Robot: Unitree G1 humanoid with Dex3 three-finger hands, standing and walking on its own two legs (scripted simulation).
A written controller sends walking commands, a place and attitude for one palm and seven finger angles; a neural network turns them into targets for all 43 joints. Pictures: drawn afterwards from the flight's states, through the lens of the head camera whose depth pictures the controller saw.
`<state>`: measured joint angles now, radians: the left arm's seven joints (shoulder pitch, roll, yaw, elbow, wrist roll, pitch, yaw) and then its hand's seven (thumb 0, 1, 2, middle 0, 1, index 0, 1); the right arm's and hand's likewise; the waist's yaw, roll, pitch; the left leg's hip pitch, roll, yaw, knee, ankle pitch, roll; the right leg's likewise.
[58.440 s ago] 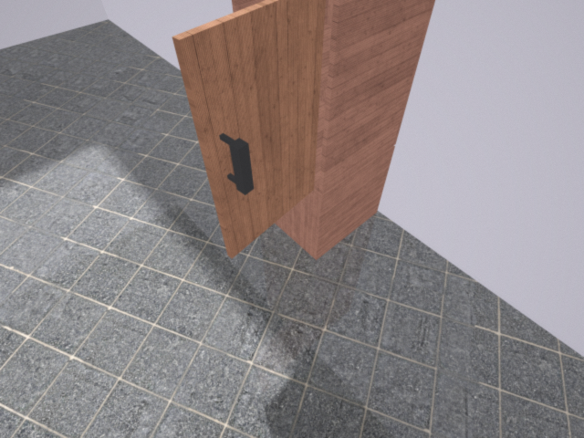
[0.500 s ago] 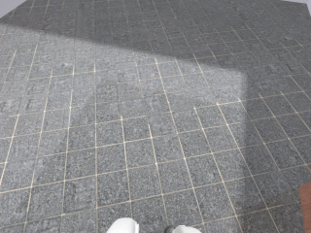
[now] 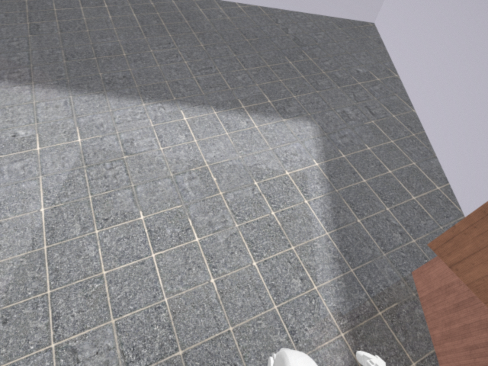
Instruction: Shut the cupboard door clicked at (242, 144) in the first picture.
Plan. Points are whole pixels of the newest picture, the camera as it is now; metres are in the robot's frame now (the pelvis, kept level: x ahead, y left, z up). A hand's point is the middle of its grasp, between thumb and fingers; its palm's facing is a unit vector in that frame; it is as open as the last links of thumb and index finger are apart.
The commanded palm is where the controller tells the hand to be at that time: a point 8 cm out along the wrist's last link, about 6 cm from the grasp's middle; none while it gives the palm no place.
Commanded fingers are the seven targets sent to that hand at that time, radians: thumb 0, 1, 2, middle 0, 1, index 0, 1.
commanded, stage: turn to face it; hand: left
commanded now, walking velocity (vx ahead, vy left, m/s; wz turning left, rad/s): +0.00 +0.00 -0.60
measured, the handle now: out of the picture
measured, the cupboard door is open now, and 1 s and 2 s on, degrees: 33 33 33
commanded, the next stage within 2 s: take the last steps up to it in 1.52 s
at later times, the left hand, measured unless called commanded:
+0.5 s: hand (182, 347) +0.17 +0.12 -0.16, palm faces -0.31 -0.91 -0.26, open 7.3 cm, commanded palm none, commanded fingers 0.00 0.90 0.90 -0.20 -0.30 -0.20 -0.30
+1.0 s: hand (174, 320) +0.21 +0.14 -0.17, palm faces -0.53 -0.82 -0.23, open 7.3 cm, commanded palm none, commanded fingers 0.00 0.90 0.90 -0.20 -0.30 -0.20 -0.30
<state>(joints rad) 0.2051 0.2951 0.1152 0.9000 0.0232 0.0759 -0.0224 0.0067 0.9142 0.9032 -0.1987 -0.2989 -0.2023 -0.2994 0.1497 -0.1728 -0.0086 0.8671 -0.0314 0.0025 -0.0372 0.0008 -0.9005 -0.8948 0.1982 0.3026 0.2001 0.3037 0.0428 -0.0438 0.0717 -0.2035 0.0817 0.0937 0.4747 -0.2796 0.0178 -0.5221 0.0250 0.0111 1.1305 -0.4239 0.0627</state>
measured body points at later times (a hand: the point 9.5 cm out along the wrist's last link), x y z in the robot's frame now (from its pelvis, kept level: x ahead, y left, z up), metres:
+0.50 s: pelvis +0.00 -0.04 -0.01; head +0.04 -0.07 +0.44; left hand +0.18 +0.17 -0.14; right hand -0.03 -0.31 -0.16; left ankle +0.03 +0.12 -0.67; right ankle -0.02 -0.13 -0.75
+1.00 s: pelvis +0.02 +0.00 +0.00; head +0.08 -0.01 +0.44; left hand +0.24 +0.19 -0.15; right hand -0.05 -0.25 -0.13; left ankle +0.08 +0.10 -0.75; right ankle -0.08 -0.11 -0.67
